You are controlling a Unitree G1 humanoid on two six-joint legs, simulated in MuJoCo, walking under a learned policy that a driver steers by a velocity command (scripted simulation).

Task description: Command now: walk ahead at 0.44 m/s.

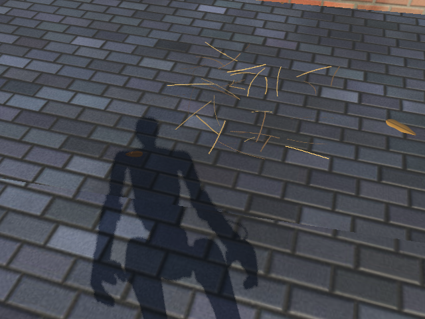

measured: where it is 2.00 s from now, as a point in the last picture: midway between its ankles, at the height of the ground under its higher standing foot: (277, 131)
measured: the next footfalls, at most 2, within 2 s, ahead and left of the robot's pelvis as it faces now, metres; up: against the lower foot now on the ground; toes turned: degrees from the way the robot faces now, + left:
right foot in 0.18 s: +0.08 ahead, -0.15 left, +0.00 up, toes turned -3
left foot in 0.62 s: +0.50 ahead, +0.07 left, +0.00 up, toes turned +5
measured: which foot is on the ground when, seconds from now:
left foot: down 0.00-0.16, up 0.18-0.60, down 0.62-1.00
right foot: up 0.00-0.16, down 0.18-0.64, up 0.66-1.00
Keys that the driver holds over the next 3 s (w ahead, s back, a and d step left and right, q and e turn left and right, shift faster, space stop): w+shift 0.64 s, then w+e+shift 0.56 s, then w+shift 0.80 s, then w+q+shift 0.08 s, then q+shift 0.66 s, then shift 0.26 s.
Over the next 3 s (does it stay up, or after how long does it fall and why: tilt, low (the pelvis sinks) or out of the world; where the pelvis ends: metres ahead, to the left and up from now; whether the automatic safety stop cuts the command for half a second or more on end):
stays up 2.02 -0.61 -0.12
